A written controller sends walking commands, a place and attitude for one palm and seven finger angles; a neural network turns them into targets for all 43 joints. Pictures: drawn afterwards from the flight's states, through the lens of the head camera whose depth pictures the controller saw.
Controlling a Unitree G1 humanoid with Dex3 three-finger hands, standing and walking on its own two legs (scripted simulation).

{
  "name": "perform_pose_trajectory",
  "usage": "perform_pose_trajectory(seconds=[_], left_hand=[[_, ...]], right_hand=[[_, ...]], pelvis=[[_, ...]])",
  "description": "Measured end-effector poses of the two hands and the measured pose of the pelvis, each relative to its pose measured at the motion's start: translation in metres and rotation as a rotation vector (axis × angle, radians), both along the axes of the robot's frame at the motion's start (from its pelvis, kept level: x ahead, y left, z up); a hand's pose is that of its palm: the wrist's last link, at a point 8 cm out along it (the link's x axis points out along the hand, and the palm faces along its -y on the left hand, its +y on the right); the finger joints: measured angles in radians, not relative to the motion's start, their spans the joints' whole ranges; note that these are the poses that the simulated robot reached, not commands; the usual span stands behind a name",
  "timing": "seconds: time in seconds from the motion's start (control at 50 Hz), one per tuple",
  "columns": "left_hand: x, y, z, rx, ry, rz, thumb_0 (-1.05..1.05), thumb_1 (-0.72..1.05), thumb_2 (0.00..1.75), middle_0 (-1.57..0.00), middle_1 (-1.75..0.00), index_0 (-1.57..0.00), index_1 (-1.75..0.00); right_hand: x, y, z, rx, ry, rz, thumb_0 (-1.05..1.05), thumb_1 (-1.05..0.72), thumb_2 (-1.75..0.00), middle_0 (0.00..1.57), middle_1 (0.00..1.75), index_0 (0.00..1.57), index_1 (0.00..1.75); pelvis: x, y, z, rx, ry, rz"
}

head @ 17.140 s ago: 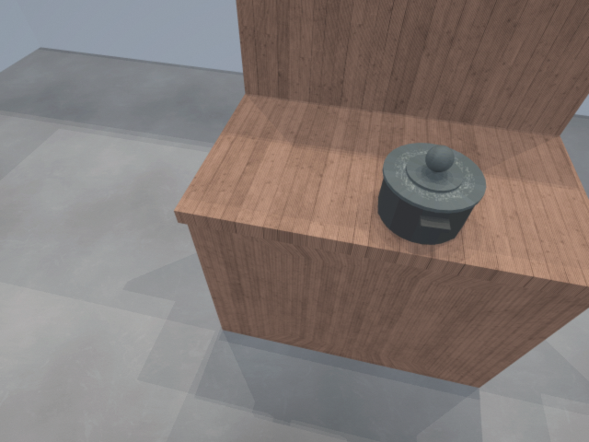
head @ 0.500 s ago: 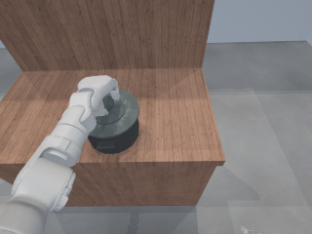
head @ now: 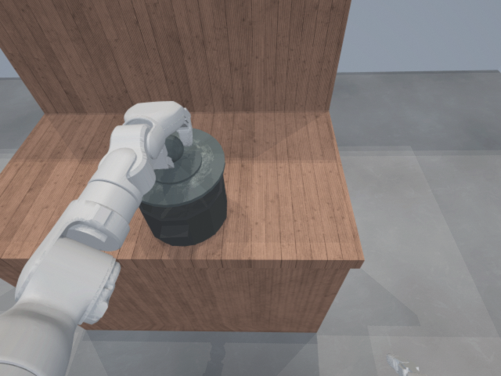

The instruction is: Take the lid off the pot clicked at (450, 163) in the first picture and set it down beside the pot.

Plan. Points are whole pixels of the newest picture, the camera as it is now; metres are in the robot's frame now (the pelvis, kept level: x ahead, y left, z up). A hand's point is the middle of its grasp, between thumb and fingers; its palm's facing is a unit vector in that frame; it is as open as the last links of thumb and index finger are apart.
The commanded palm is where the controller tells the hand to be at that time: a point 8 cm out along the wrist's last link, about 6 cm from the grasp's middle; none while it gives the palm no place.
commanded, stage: lift the lid straight up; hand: left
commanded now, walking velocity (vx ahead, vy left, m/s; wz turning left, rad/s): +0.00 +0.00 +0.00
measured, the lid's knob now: (169, 148) +0.48 +0.14 +0.10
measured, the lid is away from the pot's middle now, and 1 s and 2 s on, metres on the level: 0.00 0.02 0.09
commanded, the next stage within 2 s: move the lid sideways beside the pot in 1.24 s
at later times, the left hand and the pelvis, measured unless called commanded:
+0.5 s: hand (160, 127) +0.47 +0.14 +0.16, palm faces -0.27 -0.02 -0.96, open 7.9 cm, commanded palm +0.46 +0.15 +0.23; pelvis +0.00 +0.00 +0.00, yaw +0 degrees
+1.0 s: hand (145, 108) +0.46 +0.15 +0.20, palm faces -0.26 -0.03 -0.97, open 7.9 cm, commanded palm +0.46 +0.15 +0.27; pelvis +0.00 +0.01 +0.00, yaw +1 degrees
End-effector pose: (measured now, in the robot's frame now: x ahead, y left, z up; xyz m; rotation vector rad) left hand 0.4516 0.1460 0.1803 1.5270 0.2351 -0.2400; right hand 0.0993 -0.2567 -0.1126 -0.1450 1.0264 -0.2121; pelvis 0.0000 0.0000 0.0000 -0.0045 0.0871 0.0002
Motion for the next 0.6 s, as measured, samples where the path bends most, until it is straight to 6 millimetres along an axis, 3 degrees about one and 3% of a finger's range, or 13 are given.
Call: perform_pose_trajectory(seconds=[0.6], left_hand=[[0.009, -0.001, 0.047, -0.015, -0.027, 0.032, 0.0, 0.21, 0.71, -0.64, -0.95, -0.65, -0.96]], right_hand=[[-0.001, 0.001, 0.002, -0.006, -0.013, 0.016, 0.0, -0.91, -0.9, 0.2, 0.3, 0.2, 0.3]], pelvis=[[0.0, 0.002, 0.002, 0.002, -0.012, -0.001]])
